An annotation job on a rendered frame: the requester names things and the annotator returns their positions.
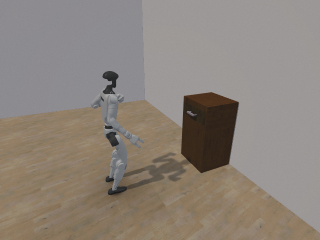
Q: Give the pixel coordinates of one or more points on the handle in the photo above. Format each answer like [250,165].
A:
[189,112]

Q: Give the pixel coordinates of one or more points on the robot left upper arm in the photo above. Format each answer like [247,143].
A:
[97,99]

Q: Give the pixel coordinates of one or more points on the cabinet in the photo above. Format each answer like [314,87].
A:
[208,146]

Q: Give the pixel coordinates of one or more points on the robot left thigh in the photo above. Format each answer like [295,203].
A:
[114,153]

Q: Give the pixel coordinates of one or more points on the robot right hand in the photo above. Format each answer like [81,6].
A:
[134,139]

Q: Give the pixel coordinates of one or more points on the right robot forearm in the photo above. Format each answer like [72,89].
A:
[119,128]

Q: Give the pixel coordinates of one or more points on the robot thigh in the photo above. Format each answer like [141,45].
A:
[114,153]
[120,148]

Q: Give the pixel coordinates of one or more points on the robot right thigh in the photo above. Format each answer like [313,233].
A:
[120,148]

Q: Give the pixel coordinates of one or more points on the robot left hand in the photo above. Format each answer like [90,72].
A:
[120,97]

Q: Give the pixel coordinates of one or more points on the robot right upper arm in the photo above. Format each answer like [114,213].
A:
[112,103]

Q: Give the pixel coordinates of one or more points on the drawer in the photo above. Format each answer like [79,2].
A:
[201,115]

